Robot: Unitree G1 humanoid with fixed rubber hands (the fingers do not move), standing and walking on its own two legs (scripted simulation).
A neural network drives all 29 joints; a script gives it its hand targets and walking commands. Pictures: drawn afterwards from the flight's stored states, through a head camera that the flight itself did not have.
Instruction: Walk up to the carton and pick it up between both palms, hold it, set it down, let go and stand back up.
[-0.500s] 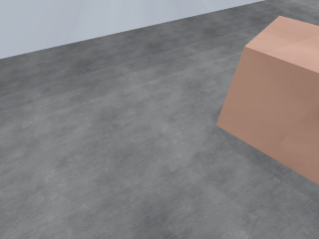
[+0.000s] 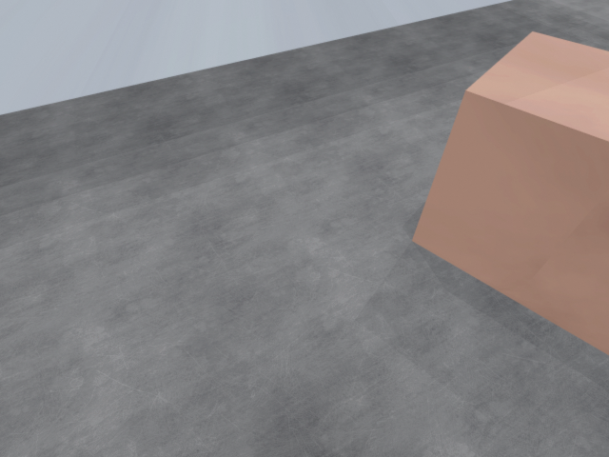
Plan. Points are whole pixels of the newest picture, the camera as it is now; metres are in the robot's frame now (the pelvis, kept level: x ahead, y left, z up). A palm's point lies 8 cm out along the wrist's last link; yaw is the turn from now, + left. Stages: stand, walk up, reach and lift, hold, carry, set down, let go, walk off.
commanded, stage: walk up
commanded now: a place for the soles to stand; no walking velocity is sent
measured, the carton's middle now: out of the picture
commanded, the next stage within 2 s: none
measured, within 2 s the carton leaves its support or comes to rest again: neither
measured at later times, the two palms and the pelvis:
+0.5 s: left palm (226, 452) +0.16 +0.12 -0.14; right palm out of the picture +0.04 -0.41 -0.15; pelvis +0.04 -0.12 -0.03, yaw -20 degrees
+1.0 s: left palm (359, 297) +0.41 -0.09 -0.12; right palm out of the picture -0.02 -0.43 -0.11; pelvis +0.18 -0.24 -0.01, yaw -39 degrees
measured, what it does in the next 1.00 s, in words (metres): steps to the right, turning right: right foot, then left foot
